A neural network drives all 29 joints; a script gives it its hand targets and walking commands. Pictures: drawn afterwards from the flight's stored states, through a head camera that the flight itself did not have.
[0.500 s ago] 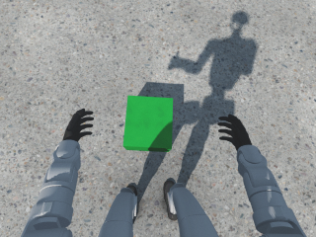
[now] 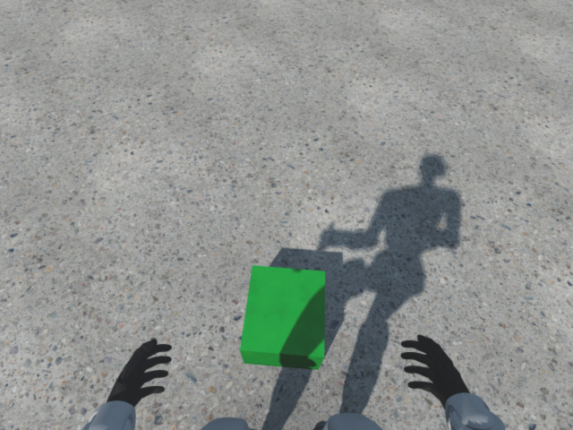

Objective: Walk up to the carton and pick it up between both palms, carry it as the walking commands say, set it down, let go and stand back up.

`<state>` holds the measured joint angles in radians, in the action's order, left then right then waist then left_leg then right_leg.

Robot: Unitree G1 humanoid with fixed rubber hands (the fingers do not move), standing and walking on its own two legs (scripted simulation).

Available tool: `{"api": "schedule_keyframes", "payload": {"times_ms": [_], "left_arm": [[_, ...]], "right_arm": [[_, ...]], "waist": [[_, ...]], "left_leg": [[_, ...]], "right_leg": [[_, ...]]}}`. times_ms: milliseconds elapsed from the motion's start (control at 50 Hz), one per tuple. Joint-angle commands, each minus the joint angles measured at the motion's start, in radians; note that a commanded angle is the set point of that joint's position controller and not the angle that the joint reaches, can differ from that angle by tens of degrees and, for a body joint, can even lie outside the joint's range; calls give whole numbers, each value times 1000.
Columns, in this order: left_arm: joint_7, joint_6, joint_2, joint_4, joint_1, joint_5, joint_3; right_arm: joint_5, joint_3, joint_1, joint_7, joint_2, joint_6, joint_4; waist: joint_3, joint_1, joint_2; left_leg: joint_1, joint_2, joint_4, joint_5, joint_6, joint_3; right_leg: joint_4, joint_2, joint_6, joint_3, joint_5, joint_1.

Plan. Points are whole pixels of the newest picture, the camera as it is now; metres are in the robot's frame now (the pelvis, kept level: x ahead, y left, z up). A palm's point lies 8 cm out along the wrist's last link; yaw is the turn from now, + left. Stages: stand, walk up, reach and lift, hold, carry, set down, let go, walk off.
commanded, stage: let go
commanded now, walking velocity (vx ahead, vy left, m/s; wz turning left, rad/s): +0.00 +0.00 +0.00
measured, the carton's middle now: (284, 317) +0.47 -0.01 -0.68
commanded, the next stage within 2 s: stand in 0.38 s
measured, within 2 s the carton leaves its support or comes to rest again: neither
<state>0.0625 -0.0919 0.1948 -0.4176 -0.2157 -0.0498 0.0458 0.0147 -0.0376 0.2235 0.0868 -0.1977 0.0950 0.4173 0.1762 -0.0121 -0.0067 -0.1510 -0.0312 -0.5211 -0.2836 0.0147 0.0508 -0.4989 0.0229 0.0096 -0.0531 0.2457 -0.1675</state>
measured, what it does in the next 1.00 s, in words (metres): stands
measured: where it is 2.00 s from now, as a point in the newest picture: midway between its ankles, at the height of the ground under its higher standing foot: outside the picture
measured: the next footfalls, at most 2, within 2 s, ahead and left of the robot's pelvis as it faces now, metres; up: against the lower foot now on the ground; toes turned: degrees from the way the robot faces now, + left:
none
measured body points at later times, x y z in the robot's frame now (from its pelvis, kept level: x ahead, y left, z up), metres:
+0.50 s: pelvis +0.05 +0.00 +0.00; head +0.03 -0.01 +0.45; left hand +0.20 +0.24 -0.09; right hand +0.19 -0.25 -0.09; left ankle +0.00 +0.11 -0.74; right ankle +0.02 -0.13 -0.74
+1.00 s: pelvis +0.00 -0.02 +0.00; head -0.05 -0.02 +0.45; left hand +0.10 +0.28 -0.10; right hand +0.09 -0.31 -0.11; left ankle +0.00 +0.11 -0.74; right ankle +0.02 -0.13 -0.74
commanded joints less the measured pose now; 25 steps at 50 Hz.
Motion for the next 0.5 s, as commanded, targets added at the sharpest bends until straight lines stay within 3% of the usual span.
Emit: {"api": "schedule_keyframes", "payload": {"times_ms": [0, 20, 40, 60, 100, 120, 140, 160, 220, 260, 280, 300, 320, 340, 360, 400, 420, 460, 480], "left_arm": [[1, 7, 116, 169, 80, 21, 41], [1, 0, 119, 153, 88, 37, 28], [2, -4, 115, 150, 77, 35, 25], [1, -7, 108, 149, 81, 42, 10], [2, -7, 122, 156, 95, 40, 14], [1, -10, 117, 128, 67, 54, 6], [-1, -12, 123, 130, 42, 44, 12], [-3, -6, 122, 116, 32, 42, 7], [-22, 19, 133, 102, 13, 44, 5], [-38, 42, 140, 110, 41, 51, -10], [-41, 35, 133, 76, -10, 38, 9], [-47, 40, 136, 82, 19, 40, -2], [-53, 49, 136, 80, 8, 49, -3], [-57, 41, 131, 80, -2, 40, 7], [-75, 59, 265, -66, -18, 4, 49], [-80, 75, 272, -88, 17, -7, 49], [-80, 85, 258, -98, -1, -6, 51], [-82, 98, 257, -129, 0, 3, 40], [-79, 102, 234, -139, 2, 4, 41]], "right_arm": [[13, -63, -81, -2, -135, -3, -163], [21, -69, -84, -9, -133, 0, -165], [20, -65, -74, -11, -137, 7, -152], [24, -62, -51, -16, -129, 16, -123], [18, -61, -82, -17, -135, 15, -143], [24, -66, -72, -24, -145, 23, -134], [26, -64, -57, -23, -144, 28, -130], [26, -51, -54, -28, -127, 30, -143], [15, -32, -26, -45, -114, 49, -113], [11, -21, -45, -60, -97, 60, -124], [21, -25, -39, -62, -113, 71, -128], [15, -23, -69, -68, -108, 76, -119], [18, -27, -51, -75, -107, 74, -135], [12, -15, -33, -81, -102, 79, -101], [17, -83, -7, -108, -280, 17, 26], [19, -77, -3, -109, -253, -38, 52], [20, -76, -4, -113, -257, -55, 75], [25, -57, 2, -109, -226, -84, 105], [24, -63, 14, -108, -241, -93, 128]], "waist": [[-155, 15, 52], [-135, 36, 2], [-144, 24, 13], [-108, 42, 7], [-150, 28, 3], [-166, 39, -21], [-207, 20, 19], [-206, 21, -28], [-260, 3, 25], [-294, -3, 12], [-288, -26, 8], [-241, -24, 39], [-283, -11, 9], [-256, -39, 53], [-332, 20, 101], [-349, 29, 68], [-327, 26, 86], [-331, 17, 13], [-331, 11, 24]], "left_leg": [[-35, 11, 160, 8, -14, -38], [-17, 5, 145, 50, -13, -33], [-17, 9, 141, 82, -12, -32], [-1, 3, 143, 98, -10, -32], [39, -2, 117, 183, -18, -29], [56, -2, 112, 240, -11, -25], [89, 1, 98, 277, -19, -24], [94, -4, 82, 308, -14, -24], [133, -1, 48, 464, -23, -24], [167, 4, 23, 543, -23, -20], [150, 4, 28, 540, -27, -33], [135, 2, 23, 520, -32, -32], [161, 8, 8, 598, -38, -26], [151, 6, 11, 546, -39, -38], [29, 68, -1, 540, -25, -7], [17, 67, 25, 442, -24, 0], [37, 77, 23, 480, -17, 2], [22, 82, 20, 475, -5, 17], [24, 82, 29, 477, -7, 16]], "right_leg": [[58, 36, 22, 90, -42, 142], [64, 37, 20, 87, -51, 108], [64, 34, 17, 86, -67, 117], [66, 39, 15, 83, -75, 103], [62, 38, 18, 83, -115, 81], [58, 41, 16, 83, -144, 76], [51, 38, 14, 86, -159, 81], [51, 35, 19, 80, -200, 73], [18, 45, 17, 74, -287, 65], [-5, 49, 15, 72, -320, 35], [-3, 48, 16, 74, -326, 44], [-3, 49, 10, 64, -301, 13], [-14, 57, 12, 73, -329, 6], [-3, 40, 7, 71, -320, 2], [7, -59, -7, -6, -427, 33], [1, -65, -16, -16, -414, 58], [-8, -67, -22, -19, -436, 34], [6, -73, -30, -9, -449, 38], [13, -74, -28, -8, -439, 42]]}}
